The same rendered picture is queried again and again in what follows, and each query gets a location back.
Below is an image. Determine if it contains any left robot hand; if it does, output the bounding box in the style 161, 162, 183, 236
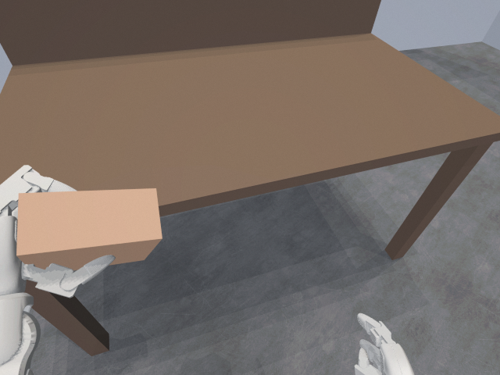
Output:
0, 165, 116, 298

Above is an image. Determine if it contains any table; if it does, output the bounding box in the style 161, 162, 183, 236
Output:
0, 0, 500, 356

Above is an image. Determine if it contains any right robot hand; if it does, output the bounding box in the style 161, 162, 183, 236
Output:
355, 313, 414, 375

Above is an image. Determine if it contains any sponge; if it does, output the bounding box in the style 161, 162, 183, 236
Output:
16, 188, 163, 270

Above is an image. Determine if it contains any left robot forearm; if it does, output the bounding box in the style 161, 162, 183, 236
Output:
0, 293, 41, 375

